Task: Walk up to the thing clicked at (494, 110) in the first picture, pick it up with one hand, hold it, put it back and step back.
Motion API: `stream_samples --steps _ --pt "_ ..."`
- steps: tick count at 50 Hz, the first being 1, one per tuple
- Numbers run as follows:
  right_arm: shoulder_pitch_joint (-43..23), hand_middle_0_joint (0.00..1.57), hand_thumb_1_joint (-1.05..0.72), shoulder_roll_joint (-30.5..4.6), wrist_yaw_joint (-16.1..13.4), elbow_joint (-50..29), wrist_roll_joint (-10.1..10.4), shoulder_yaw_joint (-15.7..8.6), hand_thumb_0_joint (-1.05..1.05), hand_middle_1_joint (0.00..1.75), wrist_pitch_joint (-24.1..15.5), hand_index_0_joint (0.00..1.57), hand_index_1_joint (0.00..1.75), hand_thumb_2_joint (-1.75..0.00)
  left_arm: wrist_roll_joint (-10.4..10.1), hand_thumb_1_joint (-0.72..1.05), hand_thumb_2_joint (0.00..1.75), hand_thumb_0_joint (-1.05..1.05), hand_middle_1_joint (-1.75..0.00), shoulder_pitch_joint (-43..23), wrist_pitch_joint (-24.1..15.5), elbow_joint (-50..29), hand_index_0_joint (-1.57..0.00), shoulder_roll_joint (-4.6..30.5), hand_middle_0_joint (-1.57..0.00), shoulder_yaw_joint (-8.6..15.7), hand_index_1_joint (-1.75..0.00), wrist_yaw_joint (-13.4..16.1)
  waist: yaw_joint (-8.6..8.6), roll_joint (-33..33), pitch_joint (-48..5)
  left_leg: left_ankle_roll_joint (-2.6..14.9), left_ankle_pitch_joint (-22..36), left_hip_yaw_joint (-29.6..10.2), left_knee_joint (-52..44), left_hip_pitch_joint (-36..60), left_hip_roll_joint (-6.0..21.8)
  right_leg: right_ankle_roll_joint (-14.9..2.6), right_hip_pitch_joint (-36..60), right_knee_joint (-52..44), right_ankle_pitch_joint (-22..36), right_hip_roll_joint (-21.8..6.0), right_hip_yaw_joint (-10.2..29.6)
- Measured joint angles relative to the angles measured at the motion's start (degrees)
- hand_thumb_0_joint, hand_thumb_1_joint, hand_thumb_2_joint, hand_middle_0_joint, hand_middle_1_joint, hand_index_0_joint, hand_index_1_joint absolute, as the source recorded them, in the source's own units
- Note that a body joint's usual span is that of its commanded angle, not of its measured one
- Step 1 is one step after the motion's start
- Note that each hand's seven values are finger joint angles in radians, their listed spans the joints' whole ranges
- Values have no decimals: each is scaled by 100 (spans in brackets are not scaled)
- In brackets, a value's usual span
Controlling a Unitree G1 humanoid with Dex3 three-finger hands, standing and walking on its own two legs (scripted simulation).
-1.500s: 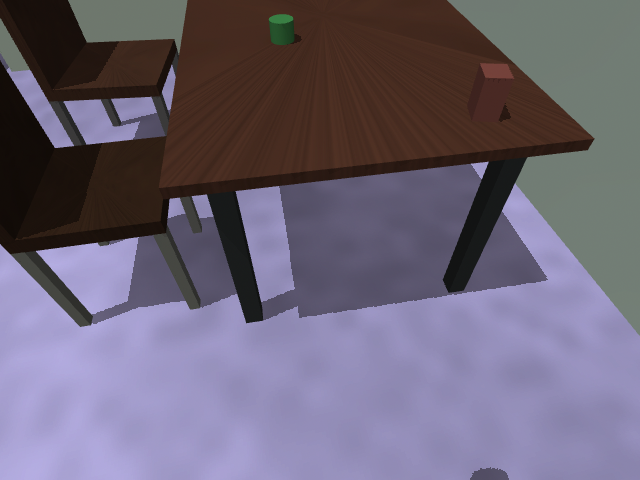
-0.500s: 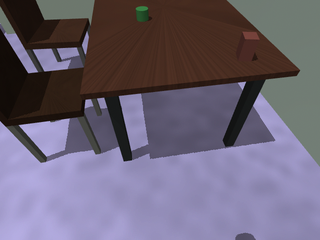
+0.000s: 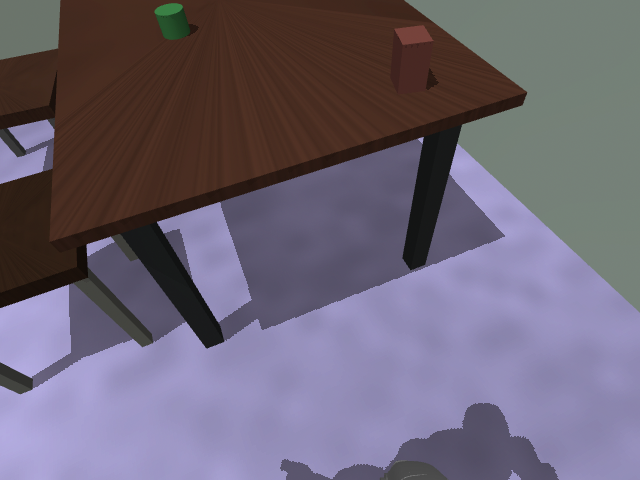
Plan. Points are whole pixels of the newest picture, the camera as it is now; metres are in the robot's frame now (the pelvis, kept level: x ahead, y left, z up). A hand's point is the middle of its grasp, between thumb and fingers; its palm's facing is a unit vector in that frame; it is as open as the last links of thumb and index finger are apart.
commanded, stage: walk up
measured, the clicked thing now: (410, 60) +0.88 -0.21 +0.03
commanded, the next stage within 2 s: none
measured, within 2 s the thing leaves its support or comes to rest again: neither
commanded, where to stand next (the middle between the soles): +0.33 +0.11 m, yaw -19 degrees
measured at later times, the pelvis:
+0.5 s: pelvis +0.17 +0.10 -0.01, yaw -10 degrees
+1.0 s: pelvis +0.25 +0.14 -0.01, yaw -17 degrees
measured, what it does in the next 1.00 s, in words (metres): walks ahead, turning right: left foot, then right foot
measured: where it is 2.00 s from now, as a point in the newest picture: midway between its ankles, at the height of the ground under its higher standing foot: (290, 459)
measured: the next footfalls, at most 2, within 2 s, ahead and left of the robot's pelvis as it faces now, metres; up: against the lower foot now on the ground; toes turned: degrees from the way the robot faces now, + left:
left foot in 0.42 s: +0.34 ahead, +0.26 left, +0.00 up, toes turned -15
right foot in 0.80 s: +0.28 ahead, +0.00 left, +0.00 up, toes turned -19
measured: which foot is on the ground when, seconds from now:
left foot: up 0.00-0.40, down 0.42-1.00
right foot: down 0.00-0.44, up 0.46-0.78, down 0.80-1.00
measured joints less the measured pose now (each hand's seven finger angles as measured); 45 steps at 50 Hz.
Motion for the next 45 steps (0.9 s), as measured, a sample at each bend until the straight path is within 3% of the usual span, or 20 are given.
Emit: stream_samples --steps 3,5,14,20,22,24,27,33,40,41,43,45 --pt "-42 21 -90 60 0 4 36 67 0 30 185 20 30 -90 -69 90 90 1 -30 94 -58 -244 -20 -14 -21 -1 -30 103 155 20 -20 8 -166 -488 1961 -841 -264 -73 179 46 -324 127 135" --pt "-89 21 -90 76 8 -86 55 106 1 30 182 20 30 -90 -114 90 90 1 -30 173 -52 -324 -20 -60 -21 -43 -30 162 194 70 -50 15 120 -568 2418 -1330 -230 -76 421 -218 -306 180 216" --pt "-306 21 -90 32 208 -701 -76 8 0 30 137 20 30 -90 -50 90 89 1 -30 627 -132 -622 -21 -89 -21 -138 -30 226 242 219 -141 -175 968 -798 1153 -2442 276 104 847 -404 -628 206 669" --pt "-363 21 -90 -52 269 -908 -124 -90 0 30 92 20 30 -90 -13 89 89 1 -30 846 -148 -751 -21 145 -21 -100 -30 318 260 102 -227 -56 982 -650 307 -2220 234 366 802 205 -1332 -14 943" --pt "-387 21 -90 -23 260 -1004 -141 -114 0 30 -25 20 30 -90 -26 89 89 1 -30 819 -89 -715 -21 279 -21 -64 -30 380 210 -157 -145 -96 1263 -427 257 -2060 22 263 574 970 -1555 -255 1098" --pt "-377 21 -90 21 226 -1104 -70 -100 0 30 -112 20 30 -90 -78 90 90 1 -30 677 4 -584 -21 294 -21 -58 -30 475 139 -221 -53 -81 1041 -283 462 -1993 -25 87 29 2270 -1689 -146 1152" --pt "-257 21 -90 187 171 -1123 49 -13 0 30 -97 20 30 -90 -144 90 90 1 -30 512 15 -496 -20 360 -21 -97 -30 474 64 -316 -8 29 997 -116 144 -1628 -53 -42 -676 3355 -1435 -25 770" --pt "168 21 -90 227 58 -1031 86 189 0 30 -155 20 30 -90 -101 90 90 1 -30 337 -17 -576 -20 266 -21 -109 -30 314 -20 -324 -24 201 1029 167 -550 -981 -196 41 -938 1845 -1021 -53 190" --pt "276 21 -90 207 -125 -767 207 302 0 30 -13 20 30 -90 -21 90 90 1 -30 13 46 -715 -20 23 -21 -114 -30 283 32 -128 24 165 349 304 224 -1044 -113 -160 -278 200 -105 223 137" --pt "195 21 -90 225 -151 -701 228 310 0 30 19 20 30 -90 -5 90 90 1 -30 -53 46 -708 -20 -25 -21 -121 -30 287 50 -59 57 132 290 214 488 -1139 -60 -147 -302 303 -184 288 130" --pt "9 21 -90 300 -206 -607 228 342 0 30 104 20 30 -90 -24 90 90 1 -30 -159 54 -713 -20 -70 -21 -188 -30 283 105 -97 101 80 -369 -94 1026 -1343 -196 -156 -381 527 -317 283 219" --pt "-161 21 -90 337 -231 -542 233 359 0 30 123 20 30 -90 -33 90 90 1 -30 -255 78 -693 -20 -135 -21 -267 -30 289 145 -129 105 51 -608 -321 1294 -1482 -268 -120 -407 564 -333 255 318"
